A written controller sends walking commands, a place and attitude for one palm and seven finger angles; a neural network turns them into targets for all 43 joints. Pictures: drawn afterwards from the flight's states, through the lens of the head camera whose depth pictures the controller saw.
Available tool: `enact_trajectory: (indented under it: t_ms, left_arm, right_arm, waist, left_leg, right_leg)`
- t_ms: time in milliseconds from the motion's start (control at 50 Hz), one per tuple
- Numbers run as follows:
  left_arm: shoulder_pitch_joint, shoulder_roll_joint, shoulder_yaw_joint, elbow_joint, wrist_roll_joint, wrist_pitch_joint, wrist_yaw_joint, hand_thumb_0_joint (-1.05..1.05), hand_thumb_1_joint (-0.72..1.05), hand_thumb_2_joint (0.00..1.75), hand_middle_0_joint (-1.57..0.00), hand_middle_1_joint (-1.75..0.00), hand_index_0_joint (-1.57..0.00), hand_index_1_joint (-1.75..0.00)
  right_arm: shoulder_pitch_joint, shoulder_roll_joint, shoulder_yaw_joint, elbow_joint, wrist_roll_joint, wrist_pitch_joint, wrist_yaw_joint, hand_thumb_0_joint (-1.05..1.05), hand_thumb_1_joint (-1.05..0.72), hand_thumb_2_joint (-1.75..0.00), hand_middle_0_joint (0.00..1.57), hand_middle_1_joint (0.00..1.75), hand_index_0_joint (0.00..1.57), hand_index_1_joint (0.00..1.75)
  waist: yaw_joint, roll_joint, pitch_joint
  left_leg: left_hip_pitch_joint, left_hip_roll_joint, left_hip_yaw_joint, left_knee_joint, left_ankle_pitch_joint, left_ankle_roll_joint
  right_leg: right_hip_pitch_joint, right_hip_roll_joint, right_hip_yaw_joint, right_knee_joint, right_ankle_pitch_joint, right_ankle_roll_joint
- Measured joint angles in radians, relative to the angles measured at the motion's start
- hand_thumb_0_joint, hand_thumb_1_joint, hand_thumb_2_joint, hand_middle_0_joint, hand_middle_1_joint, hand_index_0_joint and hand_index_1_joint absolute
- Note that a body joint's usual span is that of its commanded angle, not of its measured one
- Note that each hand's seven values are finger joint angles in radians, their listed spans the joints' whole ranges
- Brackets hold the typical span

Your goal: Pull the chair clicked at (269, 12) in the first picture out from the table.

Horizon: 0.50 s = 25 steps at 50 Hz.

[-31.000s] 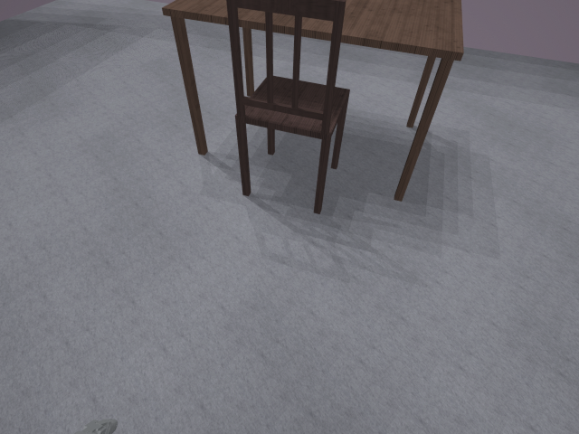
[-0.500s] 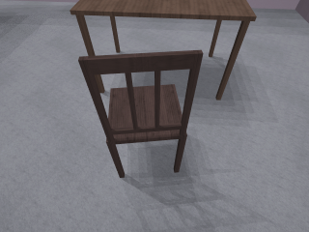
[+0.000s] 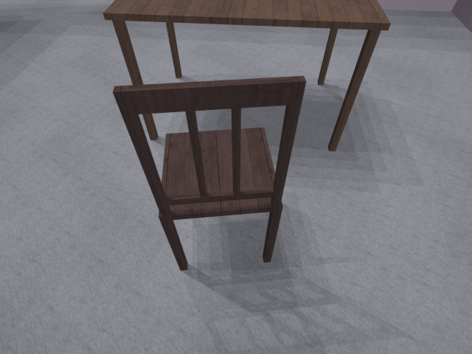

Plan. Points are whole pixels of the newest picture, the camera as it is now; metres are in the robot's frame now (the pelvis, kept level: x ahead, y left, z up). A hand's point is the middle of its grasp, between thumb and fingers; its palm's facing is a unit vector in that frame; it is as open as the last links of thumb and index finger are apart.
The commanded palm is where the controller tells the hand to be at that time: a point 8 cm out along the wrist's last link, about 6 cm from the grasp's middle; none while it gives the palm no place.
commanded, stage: look to check the result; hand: left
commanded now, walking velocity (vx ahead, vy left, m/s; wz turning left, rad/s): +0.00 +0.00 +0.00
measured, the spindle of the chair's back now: (197, 158) +0.57 +0.13 -0.07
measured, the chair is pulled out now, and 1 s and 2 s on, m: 0.55 0.55 0.55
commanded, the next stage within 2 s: stand and wait in 0.50 s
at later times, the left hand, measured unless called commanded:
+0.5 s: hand out of the picture -0.01 +0.16 -0.17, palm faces -0.01 -0.98 -0.17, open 7.4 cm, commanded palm none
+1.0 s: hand out of the picture -0.01 +0.17 -0.17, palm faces +0.00 -0.99 -0.16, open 7.4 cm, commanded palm none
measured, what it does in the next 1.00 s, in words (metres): stands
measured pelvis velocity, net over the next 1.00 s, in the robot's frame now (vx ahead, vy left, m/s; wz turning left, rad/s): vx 0.00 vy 0.01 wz -0.01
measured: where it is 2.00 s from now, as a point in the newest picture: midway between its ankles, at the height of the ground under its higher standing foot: outside the picture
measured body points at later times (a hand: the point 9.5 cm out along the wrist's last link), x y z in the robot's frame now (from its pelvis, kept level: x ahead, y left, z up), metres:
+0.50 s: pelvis +0.00 +0.00 +0.00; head +0.02 +0.00 +0.45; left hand -0.01 +0.22 -0.16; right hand -0.03 -0.20 -0.16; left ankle +0.01 +0.13 -0.74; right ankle +0.00 -0.08 -0.74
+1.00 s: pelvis +0.00 +0.01 +0.00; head +0.03 +0.01 +0.45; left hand -0.01 +0.22 -0.16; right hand -0.03 -0.19 -0.16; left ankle +0.01 +0.13 -0.74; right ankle +0.00 -0.08 -0.74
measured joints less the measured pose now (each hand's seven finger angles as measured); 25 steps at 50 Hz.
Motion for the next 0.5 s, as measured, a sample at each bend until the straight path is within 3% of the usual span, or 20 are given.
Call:
enact_trajectory:
  t_ms: [500]
  left_arm:
    - [0.010, -0.007, 0.003, 0.012, 0.000, -0.005, 0.002, 0.01, 0.91, 0.90, -0.20, -0.30, -0.20, -0.30]
  right_arm:
    - [0.028, 0.024, 0.003, 0.018, 0.001, 0.000, -0.002, 0.00, -0.91, -0.90, 0.20, 0.30, 0.19, 0.30]
  waist:
    - [-0.005, -0.007, -0.005]
  left_leg:
    - [0.002, 0.003, 0.004, 0.006, -0.005, 0.002]
  right_leg:
    - [0.006, 0.003, 0.004, -0.005, 0.003, 0.002]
